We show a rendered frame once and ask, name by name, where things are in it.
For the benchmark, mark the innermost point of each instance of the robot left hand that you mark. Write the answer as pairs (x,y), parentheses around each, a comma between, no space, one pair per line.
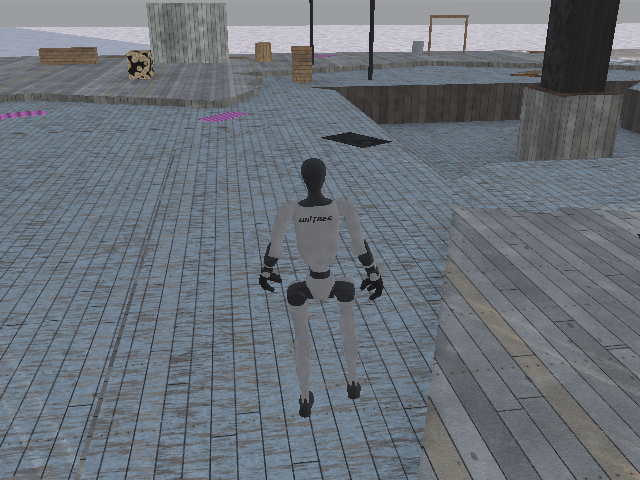
(263,281)

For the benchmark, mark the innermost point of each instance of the robot right hand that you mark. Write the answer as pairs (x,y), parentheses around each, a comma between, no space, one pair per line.
(378,284)

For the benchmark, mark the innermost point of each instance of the right robot forearm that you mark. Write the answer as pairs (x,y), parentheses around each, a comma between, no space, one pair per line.
(369,264)

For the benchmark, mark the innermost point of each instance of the right robot upper arm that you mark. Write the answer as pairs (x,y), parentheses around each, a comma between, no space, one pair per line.
(348,210)

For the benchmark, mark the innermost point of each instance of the robot head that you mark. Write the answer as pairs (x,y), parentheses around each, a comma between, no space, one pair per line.
(313,172)

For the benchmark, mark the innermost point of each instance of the left robot upper arm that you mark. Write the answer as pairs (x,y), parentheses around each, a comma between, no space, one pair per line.
(284,213)

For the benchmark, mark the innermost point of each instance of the left robot thigh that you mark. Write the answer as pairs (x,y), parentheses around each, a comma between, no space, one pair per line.
(298,303)

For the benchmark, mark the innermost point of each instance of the left robot forearm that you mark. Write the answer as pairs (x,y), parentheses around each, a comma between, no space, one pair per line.
(268,264)

